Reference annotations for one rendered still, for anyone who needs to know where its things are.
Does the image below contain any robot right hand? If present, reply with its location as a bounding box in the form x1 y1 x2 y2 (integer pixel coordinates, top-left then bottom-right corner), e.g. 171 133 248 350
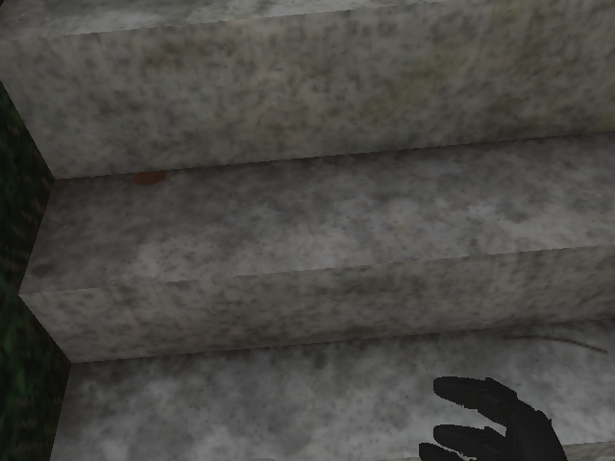
419 376 568 461

